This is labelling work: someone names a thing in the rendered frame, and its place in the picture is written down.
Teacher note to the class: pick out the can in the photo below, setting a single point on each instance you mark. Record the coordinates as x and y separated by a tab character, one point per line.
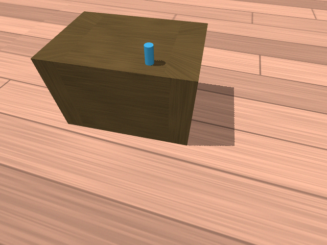
149	53

